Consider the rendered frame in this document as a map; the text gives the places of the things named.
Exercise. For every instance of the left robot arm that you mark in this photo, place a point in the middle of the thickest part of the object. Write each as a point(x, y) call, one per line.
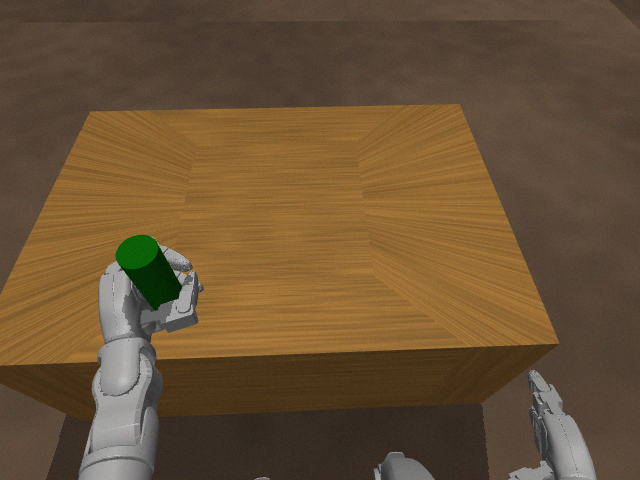
point(123, 439)

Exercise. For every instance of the can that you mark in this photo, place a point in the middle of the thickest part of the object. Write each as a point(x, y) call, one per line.
point(145, 264)

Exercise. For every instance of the left robot hand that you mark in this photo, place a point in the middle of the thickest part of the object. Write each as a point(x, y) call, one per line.
point(124, 312)

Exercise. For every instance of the right robot hand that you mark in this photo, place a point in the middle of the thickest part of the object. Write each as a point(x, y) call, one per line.
point(557, 438)

